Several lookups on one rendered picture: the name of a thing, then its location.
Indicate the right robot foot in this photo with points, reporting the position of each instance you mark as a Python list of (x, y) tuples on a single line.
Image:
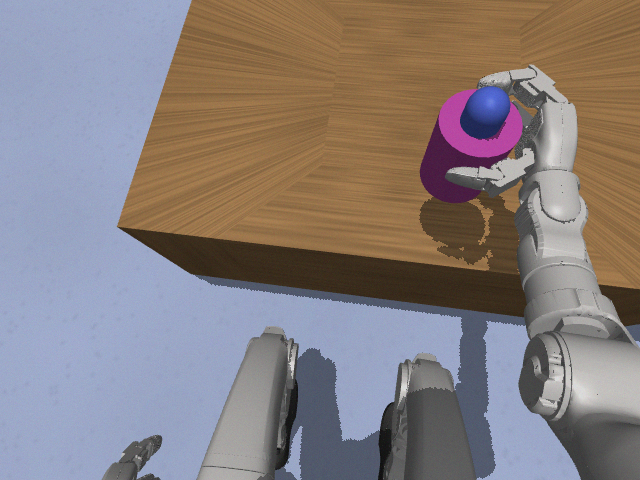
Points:
[(385, 440)]

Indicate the bottle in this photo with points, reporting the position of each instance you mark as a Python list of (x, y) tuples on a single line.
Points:
[(477, 127)]

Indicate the right robot hand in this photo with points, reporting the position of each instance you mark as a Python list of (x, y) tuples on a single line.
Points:
[(548, 140)]

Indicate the left robot foot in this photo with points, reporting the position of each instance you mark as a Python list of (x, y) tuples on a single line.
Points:
[(283, 452)]

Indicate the right robot arm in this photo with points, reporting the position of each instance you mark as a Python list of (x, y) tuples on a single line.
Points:
[(581, 367)]

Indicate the left robot hand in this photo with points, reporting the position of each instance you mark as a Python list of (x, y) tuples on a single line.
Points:
[(133, 459)]

